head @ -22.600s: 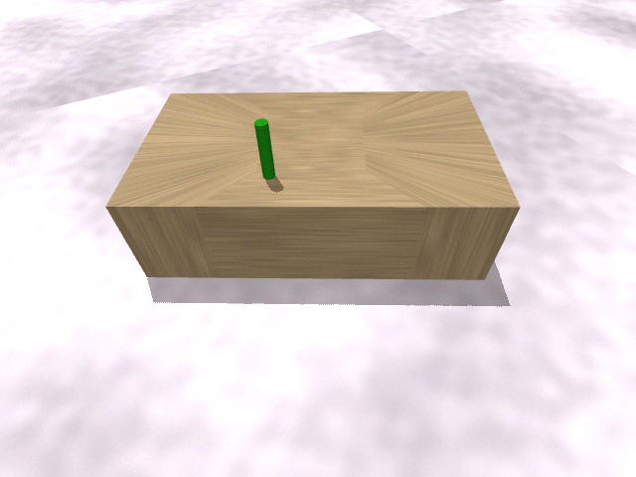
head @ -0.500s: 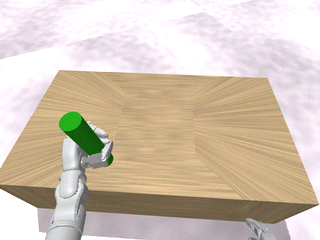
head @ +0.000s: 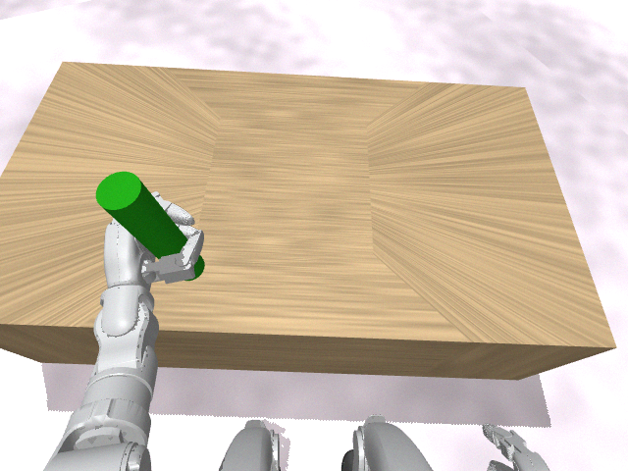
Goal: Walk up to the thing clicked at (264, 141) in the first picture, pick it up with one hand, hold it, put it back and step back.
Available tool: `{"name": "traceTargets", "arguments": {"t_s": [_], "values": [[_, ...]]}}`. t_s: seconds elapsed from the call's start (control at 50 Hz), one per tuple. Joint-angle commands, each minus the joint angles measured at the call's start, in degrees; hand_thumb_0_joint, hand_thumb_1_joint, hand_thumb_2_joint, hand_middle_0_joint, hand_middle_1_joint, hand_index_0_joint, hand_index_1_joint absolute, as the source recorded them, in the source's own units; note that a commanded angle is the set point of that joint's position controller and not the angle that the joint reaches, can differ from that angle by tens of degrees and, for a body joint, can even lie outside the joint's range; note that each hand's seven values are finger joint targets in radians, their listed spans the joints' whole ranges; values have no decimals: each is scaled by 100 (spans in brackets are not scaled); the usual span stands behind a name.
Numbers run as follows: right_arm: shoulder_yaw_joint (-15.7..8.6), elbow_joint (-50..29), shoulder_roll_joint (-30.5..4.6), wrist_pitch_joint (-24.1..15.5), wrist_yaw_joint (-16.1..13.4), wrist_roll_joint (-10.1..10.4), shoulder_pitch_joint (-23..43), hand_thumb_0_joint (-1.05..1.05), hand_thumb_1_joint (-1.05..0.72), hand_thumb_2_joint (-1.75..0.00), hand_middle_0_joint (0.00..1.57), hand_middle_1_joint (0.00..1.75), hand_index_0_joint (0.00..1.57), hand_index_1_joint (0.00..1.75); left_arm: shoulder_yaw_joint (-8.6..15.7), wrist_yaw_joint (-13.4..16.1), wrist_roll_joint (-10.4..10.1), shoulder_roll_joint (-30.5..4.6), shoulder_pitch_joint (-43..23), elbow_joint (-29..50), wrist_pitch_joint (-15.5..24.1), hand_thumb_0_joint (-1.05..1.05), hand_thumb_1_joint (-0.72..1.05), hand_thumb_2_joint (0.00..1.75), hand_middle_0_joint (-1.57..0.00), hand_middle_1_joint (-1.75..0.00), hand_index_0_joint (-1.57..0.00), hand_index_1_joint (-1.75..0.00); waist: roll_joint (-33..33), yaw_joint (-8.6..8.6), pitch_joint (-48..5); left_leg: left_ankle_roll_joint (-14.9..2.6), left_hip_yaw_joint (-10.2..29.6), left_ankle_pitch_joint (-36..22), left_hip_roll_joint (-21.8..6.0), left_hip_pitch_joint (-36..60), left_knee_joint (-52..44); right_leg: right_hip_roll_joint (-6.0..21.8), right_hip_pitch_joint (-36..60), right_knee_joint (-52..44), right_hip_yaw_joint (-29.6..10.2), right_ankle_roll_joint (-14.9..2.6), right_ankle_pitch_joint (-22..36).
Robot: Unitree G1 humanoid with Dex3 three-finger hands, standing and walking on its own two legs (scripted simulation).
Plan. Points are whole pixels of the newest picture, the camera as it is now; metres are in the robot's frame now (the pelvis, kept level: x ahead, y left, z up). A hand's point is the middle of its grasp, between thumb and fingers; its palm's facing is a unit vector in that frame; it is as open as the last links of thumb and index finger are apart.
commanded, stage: crouch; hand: left
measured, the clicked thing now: (161, 236) +0.41 +0.19 +0.03
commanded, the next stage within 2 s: lower in 0.98 s
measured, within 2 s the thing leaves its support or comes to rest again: neither
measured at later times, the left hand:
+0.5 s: hand (193, 232) +0.48 +0.19 -0.08, palm faces +0.13 -0.99 -0.01, open 5.5 cm
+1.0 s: hand (199, 226) +0.51 +0.19 -0.12, palm faces +0.12 -0.99 -0.01, open 5.5 cm
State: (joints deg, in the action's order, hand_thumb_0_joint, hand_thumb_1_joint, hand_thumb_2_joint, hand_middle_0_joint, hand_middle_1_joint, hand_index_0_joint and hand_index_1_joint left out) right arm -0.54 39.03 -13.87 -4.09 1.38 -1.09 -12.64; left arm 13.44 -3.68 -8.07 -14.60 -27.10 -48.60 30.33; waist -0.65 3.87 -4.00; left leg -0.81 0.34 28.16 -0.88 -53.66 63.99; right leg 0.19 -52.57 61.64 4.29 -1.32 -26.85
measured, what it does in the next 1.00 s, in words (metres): lowers itself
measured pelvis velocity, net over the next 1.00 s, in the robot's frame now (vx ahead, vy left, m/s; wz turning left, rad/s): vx -0.03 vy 0.00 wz -0.05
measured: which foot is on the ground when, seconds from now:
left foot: down 0.00-1.00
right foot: down 0.00-1.00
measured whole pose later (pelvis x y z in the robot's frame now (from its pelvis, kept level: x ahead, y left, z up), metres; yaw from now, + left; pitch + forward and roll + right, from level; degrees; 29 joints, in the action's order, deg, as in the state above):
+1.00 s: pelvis -0.03 +0.00 -0.13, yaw -3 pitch +34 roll -4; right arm 2.9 39.7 -14.5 0.1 2.8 -3.1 -14.7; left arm 25.8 -6.3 -2.6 -29.5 -54.4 -69.3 29.8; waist 1.6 10.6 -9.2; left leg -1.2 1.7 36.2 -2.3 -93.1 95.3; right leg -0.3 -91.4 91.4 5.6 -1.9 -33.8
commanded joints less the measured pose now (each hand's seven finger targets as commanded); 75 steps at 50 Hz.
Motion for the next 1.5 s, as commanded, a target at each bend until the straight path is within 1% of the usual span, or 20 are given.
{"name": "traceTargets", "arguments": {"t_s": [0.0, 0.08, 0.1, 0.14, 0.2, 0.22, 0.28, 0.44, 0.54, 0.72, 0.82, 0.88, 0.92, 1.0, 1.06, 1.08, 1.18, 1.28, 1.4, 1.48], "values": [[-216, -452, -900, -103, -2, -66, -597, 0, -89, -90, 20, 30, 20, 30, 396, -35, -125, -1278, -2976, 1183, 942, 0, 47, 124, -132, -135, -132, -136, 776, 64, -3376, -10, 289, -1869, 60, 1168, 99, -79, 216, 155, -275, -125, 1624], [-273, -297, -1093, 61, 13, -110, -853, 0, -90, -90, 20, 30, 20, 30, 588, -157, -10, -1593, -3262, 469, 931, 0, 47, 122, -133, -133, -132, -134, 889, 110, -3724, 12, 366, -2142, 28, 938, 467, -122, -298, 556, -229, -173, 1686], [-232, -350, -1038, 57, 21, -108, -767, 0, -90, -90, 20, 30, 20, 30, 489, -213, -4, -1538, -3442, 516, 932, 0, 48, 124, -135, -135, -134, -136, 922, 147, -3744, -18, 329, -1988, 48, 767, 567, -126, -306, 595, -276, -161, 1656], [-243, -359, -1085, 132, 22, -106, -884, 0, -90, -90, 20, 30, 20, 30, 797, -255, 9, -1788, -3530, 313, 912, 0, 49, 124, -136, -136, -135, -137, 698, 164, -3929, -44, 317, -1923, 57, 361, 678, -103, -56, 714, -306, -151, 1813], [-225, -295, -1079, 205, 45, -96, -962, 0, -91, -90, 20, 30, 20, 30, 969, -215, -30, -1906, -3703, 82, 845, 0, 49, 125, -135, -136, -134, -137, 483, 218, -3895, -98, 284, -1693, 68, -88, 873, -109, -16, 756, -370, -95, 1786], [-248, -289, -1092, 219, 57, -92, -937, 0, -91, -90, 20, 30, 20, 30, 907, -194, -42, -1753, -3723, -52, 835, 0, 50, 123, -135, -136, -135, -137, 382, 291, -3795, -103, 286, -1537, 66, -275, 907, -106, -72, 782, -379, -89, 1670], [-244, -234, -1078, 255, 63, -115, -994, 0, -90, -90, 20, 30, 20, 30, 1156, -144, 74, -2096, -3899, -91, 846, 0, 53, 124, -133, -135, -133, -136, 339, 354, -3861, -141, 273, -1265, 47, -655, 1139, -93, -185, 868, -468, -55, 1459], [-154, -119, -1096, 318, 98, -192, -1114, 0, -90, -90, 20, 30, 20, 30, 1185, -257, 296, -2510, -4604, -223, 878, 0, 56, 123, -135, -135, -135, -135, 1172, 451, -4092, -52, 393, -1605, -10, -337, 1456, -138, -1272, 1399, -275, -186, 1319], [-124, -112, -1125, 327, 96, -201, -1132, 0, -91, -90, 20, 30, 20, 30, 1092, -302, 293, -2449, -4804, -511, 764, 0, 52, 124, -135, -136, -135, -137, 1272, 553, -4063, -44, 418, -1262, -40, -537, 1575, -150, -1557, 1490, -276, -197, 1018], [-106, -118, -1203, 340, 58, -177, -1113, 0, -90, -90, 20, 30, 20, 30, 1201, -216, 353, -2758, -5219, -649, 610, 0, 53, 124, -136, -137, -136, -137, 1144, 664, -3963, -49, 494, -433, -54, -1103, 1655, -154, -1863, 1641, -234, -191, 388], [-42, -108, -1197, 339, 44, -183, -1232, 0, -91, -90, 20, 30, 20, 30, 1391, -212, 374, -3033, -5287, -597, 571, 0, 58, 125, -136, -137, -136, -137, 1193, 600, -4346, -97, 433, -1129, -45, -1131, 1955, -146, -1730, 1830, -272, -174, 986], [-34, -97, -1190, 339, 35, -203, -1252, 0, -91, -90, 20, 30, 20, 30, 1312, -246, 375, -2972, -5457, -569, 541, 0, 54, 126, -134, -137, -134, -137, 1314, 697, -4409, -93, 448, -1253, -53, -1082, 2066, -158, -1896, 1911, -264, -177, 1070], [-10, -73, -1207, 350, 50, -212, -1276, 0, -91, -90, 20, 30, 20, 30, 1354, -249, 429, -3051, -5359, -616, 519, 0, 57, 125, -134, -135, -134, -136, 1467, 625, -4388, -59, 494, -1435, -64, -970, 2090, -150, -2115, 2042, -217, -212, 1073], [-21, -116, -1195, 386, 39, -208, -1310, 0, -91, -90, 20, 30, 20, 30, 1307, -256, 430, -3011, -5518, -611, 461, 0, 54, 125, -133, -135, -133, -135, 1349, 724, -4368, -76, 476, -1021, -58, -1237, 2072, -166, -2005, 2001, -228, -197, 848], [-1, -138, -1193, 389, 39, -201, -1348, 0, -92, -91, 20, 30, 20, 30, 1408, -251, 435, -3129, -5482, -637, 405, 0, 54, 124, -133, -135, -133, -135, 1305, 683, -4543, -105, 441, -1240, -60, -1280, 2207, -157, -1931, 2047, -262, -177, 1082], [8, -136, -1185, 393, 38, -200, -1317, 0, -92, -90, 20, 30, 20, 30, 1279, -257, 421, -3033, -5562, -576, 393, 0, 54, 124, -135, -137, -136, -137, 1339, 737, -4502, -105, 434, -1221, -60, -1346, 2230, -165, -1927, 2074, -266, -172, 1084], [40, -84, -1203, 387, 63, -227, -1272, 0, -92, -90, 20, 30, 20, 30, 1452, -147, 481, -2956, -5123, -1372, 403, 0, 51, 126, -138, -140, -138, -140, 1065, 785, -3700, -110, 478, -627, -57, -2038, 2379, -163, -2598, 2268, -198, -190, 525], [54, -195, -1224, 382, 104, -282, -1234, 0, -91, -90, 20, 30, 20, 30, 1407, -169, 592, -3223, -5578, -809, 620, 0, 57, 128, -139, -142, -140, -141, 1446, 745, -4264, -71, 493, -711, -60, -1895, 2544, -169, -2802, 2539, -208, -217, 504], [77, -171, -1280, 378, 74, -289, -1332, 0, -92, -91, 20, 30, 20, 30, 1474, -260, 478, -3503, -6002, -389, 659, 0, 58, 128, -137, -140, -137, -140, 1689, 746, -5029, -80, 444, -1195, -63, -1805, 2917, -161, -2598, 2802, -290, -172, 987], [92, -107, -1264, 417, 63, -301, -1340, 0, -92, -91, 20, 30, 20, 30, 1527, -256, 480, -3548, -5998, -454, 586, 0, 54, 127, -135, -138, -134, -138, 1704, 770, -5035, -88, 404, -1028, -50, -2031, 3046, -145, -2593, 2866, -352, -156, 928]]}}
